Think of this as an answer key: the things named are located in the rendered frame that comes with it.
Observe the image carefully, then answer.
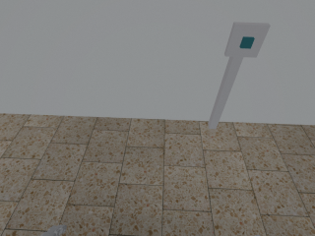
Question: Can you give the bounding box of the button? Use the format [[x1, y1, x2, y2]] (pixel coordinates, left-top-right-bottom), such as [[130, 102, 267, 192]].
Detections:
[[239, 36, 255, 49]]

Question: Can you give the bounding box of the panel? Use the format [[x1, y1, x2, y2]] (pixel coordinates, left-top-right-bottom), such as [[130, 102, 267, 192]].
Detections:
[[208, 22, 271, 129]]

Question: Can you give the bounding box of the left robot hand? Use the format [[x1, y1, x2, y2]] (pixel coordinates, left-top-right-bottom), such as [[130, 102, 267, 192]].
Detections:
[[41, 224, 67, 236]]

